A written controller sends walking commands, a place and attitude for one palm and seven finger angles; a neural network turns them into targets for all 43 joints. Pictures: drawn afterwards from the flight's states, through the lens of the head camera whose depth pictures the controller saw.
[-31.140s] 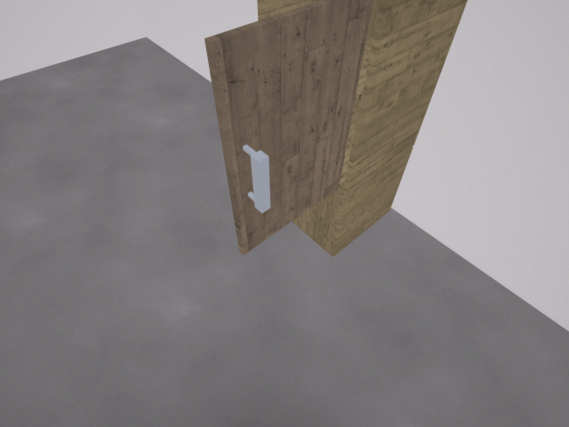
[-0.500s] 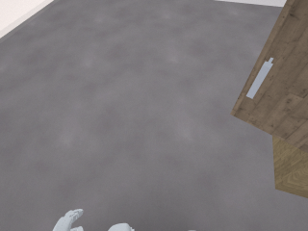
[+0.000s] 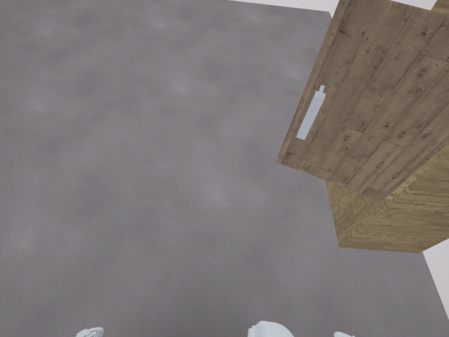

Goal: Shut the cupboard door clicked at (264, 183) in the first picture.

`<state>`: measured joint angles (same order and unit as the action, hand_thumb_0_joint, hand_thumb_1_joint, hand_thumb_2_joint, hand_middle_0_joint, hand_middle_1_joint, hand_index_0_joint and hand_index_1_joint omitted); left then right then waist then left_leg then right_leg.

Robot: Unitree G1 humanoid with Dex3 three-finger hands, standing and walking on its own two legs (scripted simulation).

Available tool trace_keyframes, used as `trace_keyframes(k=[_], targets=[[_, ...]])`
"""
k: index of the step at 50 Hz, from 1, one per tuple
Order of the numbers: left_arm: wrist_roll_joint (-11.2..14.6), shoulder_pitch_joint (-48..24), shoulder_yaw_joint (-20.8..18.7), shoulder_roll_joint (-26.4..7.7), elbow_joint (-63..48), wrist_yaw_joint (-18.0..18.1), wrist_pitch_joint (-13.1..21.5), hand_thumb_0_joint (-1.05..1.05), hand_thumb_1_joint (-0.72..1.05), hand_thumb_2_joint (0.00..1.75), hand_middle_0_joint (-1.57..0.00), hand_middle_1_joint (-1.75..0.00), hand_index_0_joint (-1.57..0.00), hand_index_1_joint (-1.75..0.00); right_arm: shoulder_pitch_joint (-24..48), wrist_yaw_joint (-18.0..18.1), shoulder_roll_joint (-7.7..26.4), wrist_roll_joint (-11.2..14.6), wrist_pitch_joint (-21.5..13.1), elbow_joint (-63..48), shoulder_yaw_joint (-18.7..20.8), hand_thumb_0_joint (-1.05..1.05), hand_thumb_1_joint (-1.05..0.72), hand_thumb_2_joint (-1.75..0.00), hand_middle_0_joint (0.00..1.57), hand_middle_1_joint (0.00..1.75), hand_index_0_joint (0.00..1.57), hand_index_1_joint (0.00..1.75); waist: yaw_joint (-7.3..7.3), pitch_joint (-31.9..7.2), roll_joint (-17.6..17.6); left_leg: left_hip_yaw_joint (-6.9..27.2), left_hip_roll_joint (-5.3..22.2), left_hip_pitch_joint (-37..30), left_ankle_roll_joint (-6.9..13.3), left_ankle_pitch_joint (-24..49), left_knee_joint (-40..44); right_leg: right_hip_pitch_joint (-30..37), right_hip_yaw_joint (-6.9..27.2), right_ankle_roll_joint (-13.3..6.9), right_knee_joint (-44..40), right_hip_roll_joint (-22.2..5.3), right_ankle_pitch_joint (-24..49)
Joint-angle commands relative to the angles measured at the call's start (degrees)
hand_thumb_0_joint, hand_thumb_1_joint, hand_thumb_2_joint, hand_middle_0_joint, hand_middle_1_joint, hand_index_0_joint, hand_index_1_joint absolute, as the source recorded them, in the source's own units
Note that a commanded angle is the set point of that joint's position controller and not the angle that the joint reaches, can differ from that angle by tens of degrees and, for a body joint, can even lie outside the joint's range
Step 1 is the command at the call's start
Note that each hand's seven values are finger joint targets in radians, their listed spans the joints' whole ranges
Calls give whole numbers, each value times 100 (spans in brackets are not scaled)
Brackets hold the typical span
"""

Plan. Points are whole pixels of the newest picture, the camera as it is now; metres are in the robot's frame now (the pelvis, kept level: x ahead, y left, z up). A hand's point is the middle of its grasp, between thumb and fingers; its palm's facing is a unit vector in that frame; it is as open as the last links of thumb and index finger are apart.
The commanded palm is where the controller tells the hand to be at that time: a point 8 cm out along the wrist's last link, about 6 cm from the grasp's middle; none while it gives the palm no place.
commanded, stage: turn to face it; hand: left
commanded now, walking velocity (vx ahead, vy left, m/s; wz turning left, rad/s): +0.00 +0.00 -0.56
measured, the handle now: (311, 112) +0.71 -0.20 -0.05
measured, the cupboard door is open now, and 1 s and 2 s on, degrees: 70 70 70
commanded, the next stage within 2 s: take the last steps up to it in 0.54 s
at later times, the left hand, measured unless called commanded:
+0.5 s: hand (162, 327) +0.15 +0.13 -0.16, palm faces -0.23 -0.95 -0.21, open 7.4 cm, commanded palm none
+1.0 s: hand (187, 312) +0.18 +0.08 -0.17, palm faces -0.34 -0.91 -0.22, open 7.4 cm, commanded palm none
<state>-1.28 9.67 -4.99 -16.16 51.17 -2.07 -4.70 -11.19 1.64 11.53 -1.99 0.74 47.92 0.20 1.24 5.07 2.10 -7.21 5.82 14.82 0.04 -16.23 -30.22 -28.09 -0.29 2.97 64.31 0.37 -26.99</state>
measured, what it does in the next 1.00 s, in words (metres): steps on the spot, turning right: right foot, then left foot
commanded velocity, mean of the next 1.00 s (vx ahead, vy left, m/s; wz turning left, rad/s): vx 0.11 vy -0.05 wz -0.26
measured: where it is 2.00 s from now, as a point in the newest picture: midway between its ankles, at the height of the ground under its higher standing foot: (267, 321)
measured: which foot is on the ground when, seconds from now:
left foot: down 0.00-0.20, up 0.22-0.54, down 0.56-0.94, up 0.96-1.00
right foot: up 0.00-0.18, down 0.20-0.58, up 0.60-0.92, down 0.94-1.00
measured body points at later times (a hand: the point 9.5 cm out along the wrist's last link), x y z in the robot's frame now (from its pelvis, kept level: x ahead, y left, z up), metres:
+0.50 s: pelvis +0.02 -0.04 +0.00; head +0.05 -0.04 +0.45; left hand +0.16 +0.18 -0.15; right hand +0.02 -0.31 -0.14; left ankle +0.05 +0.09 -0.70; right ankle -0.01 -0.15 -0.74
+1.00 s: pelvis +0.04 -0.08 -0.01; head +0.05 -0.09 +0.44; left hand +0.20 +0.13 -0.15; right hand -0.06 -0.32 -0.16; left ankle +0.06 +0.07 -0.71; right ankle -0.02 -0.17 -0.74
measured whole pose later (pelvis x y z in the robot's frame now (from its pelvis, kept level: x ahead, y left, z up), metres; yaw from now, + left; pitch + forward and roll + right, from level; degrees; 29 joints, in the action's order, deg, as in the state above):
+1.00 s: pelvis +0.04 -0.08 -0.01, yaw -20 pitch +0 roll -1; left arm -1.9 11.8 -3.4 -11.8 56.4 -2.0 -0.7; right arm -19.1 0.9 13.5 -1.8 2.1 59.8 3.1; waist -1.3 1.0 -2.5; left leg -4.4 7.5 19.3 -2.0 -28.7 -47.9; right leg -12.3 -4.8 -1.8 30.6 0.4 -18.4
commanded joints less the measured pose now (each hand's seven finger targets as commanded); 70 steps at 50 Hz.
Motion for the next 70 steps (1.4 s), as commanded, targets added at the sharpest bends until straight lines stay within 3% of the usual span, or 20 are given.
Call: trace_keyframes(k=[1, 8, 9, 10, 11, 13, 16, 26, 28, 30, 40, 45, 47, 50, 53, 60, 63, 65, 66, 70], targets=[[44, -431, -52, -179, -576, -55, 142, 0, 90, 90, -20, -30, -20, -30, -499, 67, 1266, 25, -68, -171, 405, 0, -90, -90, 20, 30, 20, 30, -327, -810, -1286, 560, 1442, -1319, 706, 3220, 781, -329, -174, 74, -514, -253, 30], [14, -27, -7, -268, -435, -30, 256, 0, 90, 90, -20, -30, -20, -30, -287, -45, 1436, 56, 16, -29, 528, 0, -90, -90, 20, 30, 20, 30, -84, -793, -1284, -7, 1331, -344, 230, 2083, -133, 1704, -661, -219, -3503, 19, 1367], [-9, 389, -62, -570, -296, 14, 305, 0, 90, 90, -20, -30, -20, -30, -254, -77, 1295, 97, 15, -56, 513, 0, -90, -90, 20, 30, 20, 30, 126, -955, -627, -213, 1046, 272, -56, 1308, -845, 2575, -132, -398, -4071, -385, 2085], [-51, 731, -184, -1184, -201, 106, 371, 0, 90, 90, -20, -30, -20, -30, -47, -97, 800, 141, 21, -305, 400, 0, -90, -90, 20, 30, 20, 30, 311, -956, 1254, -549, 183, 1718, -396, -1540, -2074, 3303, 1783, -958, -4460, -1840, 3504], [38, 979, -180, -1386, -108, 163, 379, 0, 90, 90, -20, -30, -20, -30, 223, -58, 866, 143, 94, -436, 356, 0, -90, -90, 20, 30, 20, 30, 461, -934, 1204, 205, -56, 1958, -396, -2263, -3140, 2773, 2237, -1500, -4471, -2402, 4375], [22, 428, -180, -1087, -205, 298, 357, 0, 90, 90, -20, -30, -20, -30, 215, 22, 934, 145, 117, -279, 375, 0, -90, -90, 20, 30, 20, 30, 182, -792, 1373, 785, 77, 2314, -389, -1701, -3840, 2559, 2174, -1635, -4484, -2056, 3852], [16, -115, -28, -692, -366, 295, 395, 0, 90, 90, -20, -30, -20, -30, -153, -46, 790, 105, 113, 47, 330, 0, -90, -90, 20, 30, 20, 30, -177, -888, 736, 621, 67, 1702, -486, -881, -3426, 2135, 1055, -1349, -4272, -1441, 4099], [38, -157, -60, -636, -176, 272, 326, 0, 90, 90, -20, -30, -20, -30, -722, 0, 618, 126, -9, 290, 262, 0, -90, -90, 20, 30, 20, 30, -352, -749, 432, 381, -322, -252, -342, 485, 233, 1269, 1269, -999, -3888, -1075, 2768], [91, 139, 43, -95, -207, 222, 273, 0, 90, 90, -20, -30, -20, -30, -849, 23, 1280, 52, -93, 276, 363, 0, -90, -90, 20, 30, 20, 30, -261, -815, -1456, 2007, 1166, -896, 307, 1571, 1029, 394, 410, -388, -2626, -13, 768], [40, -57, 27, -127, -276, 217, 213, 0, 90, 90, -20, -30, -20, -30, -815, 109, 1383, -12, -96, 249, 374, 0, -90, -90, 20, 30, 20, 30, -361, -638, -1920, 2543, 1842, -502, 938, 2046, 1433, 82, 288, -207, -886, 76, -696], [-21, -500, 66, 63, -141, -97, 263, 0, 90, 90, -20, -30, -20, -30, -922, 55, 1257, -50, -141, 538, 477, 0, -90, -90, 20, 30, 20, 30, -509, -447, -1129, 1362, 1523, -807, 746, -378, 1652, 139, -217, -205, -1904, -214, 75], [-39, 565, -17, -79, 310, -126, 364, 0, 90, 90, -20, -30, -20, -30, -529, -14, 1205, -7, -129, 662, 505, 0, -90, -90, 20, 30, 20, 30, 38, -527, -629, 606, 967, 498, 275, -1288, 659, 2399, -560, -344, -4091, 74, 1032], [-69, 1400, -180, -916, 580, 37, 462, 0, 90, 90, -20, -30, -20, -30, 42, -76, 497, 87, -162, 271, 323, 0, -90, -90, 20, 30, 20, 30, 521, -285, 1704, -321, -267, 2626, -212, -2242, -1934, 3430, 2324, -1245, -5531, -1813, -674], [-16, 951, -38, -455, 557, 197, 539, 0, 90, 90, -20, -30, -20, -30, 327, -112, 727, 29, -147, 315, 390, 0, -90, -90, 20, 30, 20, 30, 181, 380, 863, 577, 143, 2916, -115, -1213, -3323, 2350, 2241, -1718, -5715, -1938, -641], [-17, 626, 89, -177, 590, 211, 697, 0, 90, 90, -20, -30, -20, -30, -183, -206, 431, 3, -145, 577, 349, 0, -90, -90, 20, 30, 20, 30, -218, 20, 419, 352, 141, 2139, -224, -448, -2840, 2191, 784, -1442, -5356, -1365, 1323], [-7, 995, 135, -209, 1012, 242, 777, 0, 90, 90, -20, -30, -20, -30, 100, -219, 291, 52, -245, 459, 255, 0, -90, -90, 20, 30, 20, 30, -175, -103, 213, 25, -97, 1527, -118, -95, -1038, 2694, 534, -1437, -4973, -1321, 3171], [39, 843, 139, -132, 1083, 233, 749, 0, 90, 90, -20, -30, -20, -30, -760, -138, 445, 29, -327, 791, 300, 0, -90, -90, 20, 30, 20, 30, -609, -294, 63, -117, -381, -195, 0, 665, -104, 2054, 201, -1160, -3799, -967, 3777], [106, 1210, 185, 285, 895, 197, 705, 0, 90, 90, -20, -30, -20, -30, -2096, -16, 1358, -108, -393, 1107, 480, 0, -90, -90, 20, 30, 20, 30, -892, -1218, -1821, 2597, 1574, -2487, 892, 1614, 686, 127, -498, -615, -1037, 64, 940], [48, 1037, 218, 162, 761, 209, 710, 0, 90, 90, -20, -30, -20, -30, -2158, 38, 1464, -41, -312, 1134, 483, 0, -90, -90, 20, 30, 20, 30, -883, -1289, -1809, 3383, 2182, -2287, 1227, 1174, 1328, -283, -100, -607, 128, 207, -727], [-46, 555, 150, 308, 690, 95, 567, 0, 90, 90, -20, -30, -20, -30, -885, 71, 777, 1, -351, 771, 327, 0, -90, -90, 20, 30, 20, 30, -310, -145, -710, 2143, 1637, -296, 973, 22, 1925, -416, 199, -431, 299, -523, 417]])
